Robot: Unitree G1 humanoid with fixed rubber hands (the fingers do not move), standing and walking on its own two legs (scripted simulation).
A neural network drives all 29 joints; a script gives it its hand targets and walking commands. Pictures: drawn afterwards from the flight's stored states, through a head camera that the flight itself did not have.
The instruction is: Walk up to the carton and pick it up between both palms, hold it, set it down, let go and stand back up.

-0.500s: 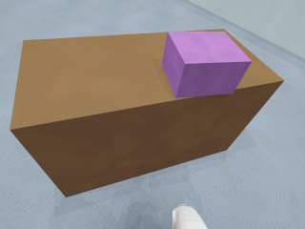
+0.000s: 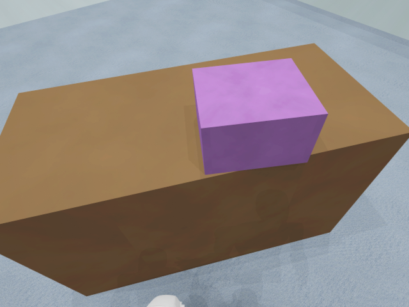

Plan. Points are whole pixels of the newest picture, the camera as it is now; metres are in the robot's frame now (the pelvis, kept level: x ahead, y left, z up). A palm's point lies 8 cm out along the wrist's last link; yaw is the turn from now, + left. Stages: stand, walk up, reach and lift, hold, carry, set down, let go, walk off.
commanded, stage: walk up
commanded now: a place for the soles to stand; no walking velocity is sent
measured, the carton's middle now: (249, 115) +0.57 -0.10 +0.03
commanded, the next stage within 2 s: none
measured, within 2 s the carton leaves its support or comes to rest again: neither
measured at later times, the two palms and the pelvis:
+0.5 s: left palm out of the picture +0.10 +0.16 -0.14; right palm out of the picture +0.06 -0.37 -0.13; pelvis +0.05 -0.10 -0.01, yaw +4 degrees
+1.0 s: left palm out of the picture +0.03 +0.16 -0.11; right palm (393, 299) +0.16 -0.38 -0.14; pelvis +0.02 -0.12 -0.01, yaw +1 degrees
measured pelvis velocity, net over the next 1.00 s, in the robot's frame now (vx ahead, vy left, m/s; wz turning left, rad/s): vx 0.02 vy -0.12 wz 0.02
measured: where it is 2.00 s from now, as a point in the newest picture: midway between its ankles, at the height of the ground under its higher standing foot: outside the picture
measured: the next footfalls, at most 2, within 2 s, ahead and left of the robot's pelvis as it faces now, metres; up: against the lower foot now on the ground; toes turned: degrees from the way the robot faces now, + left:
left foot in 0.38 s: +0.16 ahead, +0.03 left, +0.00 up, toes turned +8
right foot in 0.64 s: +0.10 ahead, -0.32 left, +0.00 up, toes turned +4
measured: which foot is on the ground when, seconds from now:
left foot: up 0.00-0.36, down 0.38-0.66, up 0.68-1.00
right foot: down 0.00-0.38, up 0.40-0.62, down 0.64-1.00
